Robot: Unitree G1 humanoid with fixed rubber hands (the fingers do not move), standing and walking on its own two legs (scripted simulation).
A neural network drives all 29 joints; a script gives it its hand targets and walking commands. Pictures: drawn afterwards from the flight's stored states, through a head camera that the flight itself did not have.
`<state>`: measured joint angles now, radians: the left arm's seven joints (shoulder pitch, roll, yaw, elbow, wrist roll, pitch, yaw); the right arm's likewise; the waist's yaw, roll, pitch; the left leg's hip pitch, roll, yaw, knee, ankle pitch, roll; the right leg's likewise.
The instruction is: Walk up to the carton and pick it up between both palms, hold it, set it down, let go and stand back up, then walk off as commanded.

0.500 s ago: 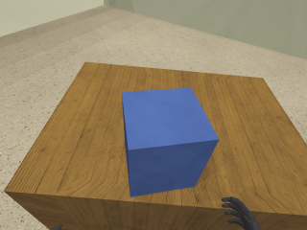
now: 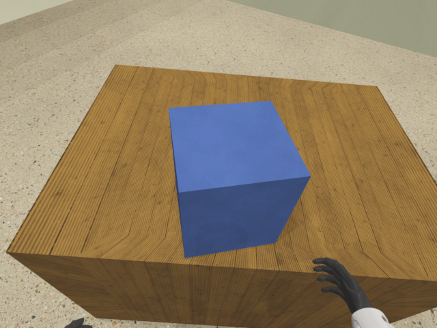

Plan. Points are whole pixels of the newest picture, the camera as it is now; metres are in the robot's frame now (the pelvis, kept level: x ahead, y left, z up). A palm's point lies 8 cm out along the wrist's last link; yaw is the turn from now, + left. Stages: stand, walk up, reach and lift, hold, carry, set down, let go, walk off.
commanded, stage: walk off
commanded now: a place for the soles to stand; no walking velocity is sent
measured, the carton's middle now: (226, 181) +0.41 +0.00 +0.02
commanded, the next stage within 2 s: none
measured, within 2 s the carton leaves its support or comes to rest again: neither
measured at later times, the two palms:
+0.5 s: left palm out of the picture -0.07 +0.29 -0.10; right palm out of the picture -0.02 -0.32 -0.14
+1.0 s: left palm out of the picture -0.20 +0.35 -0.14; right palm out of the picture -0.13 -0.25 -0.11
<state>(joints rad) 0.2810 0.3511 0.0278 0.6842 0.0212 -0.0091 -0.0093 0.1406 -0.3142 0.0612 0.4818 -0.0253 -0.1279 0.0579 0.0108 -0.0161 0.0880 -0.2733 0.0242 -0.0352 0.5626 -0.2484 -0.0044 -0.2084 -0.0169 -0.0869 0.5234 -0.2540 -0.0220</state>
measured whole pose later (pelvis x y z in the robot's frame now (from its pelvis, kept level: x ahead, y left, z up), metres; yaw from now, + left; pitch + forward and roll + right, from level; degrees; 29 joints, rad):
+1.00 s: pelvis -0.28 +0.03 -0.03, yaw -2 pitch -5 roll -3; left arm 0.24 0.41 0.06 0.69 0.02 0.06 0.03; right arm 0.07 -0.40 0.06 0.70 -0.03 0.06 0.00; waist 0.04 0.02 0.25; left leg -0.47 0.04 -0.05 0.81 -0.25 0.01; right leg -0.39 0.15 0.10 1.22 -0.43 -0.04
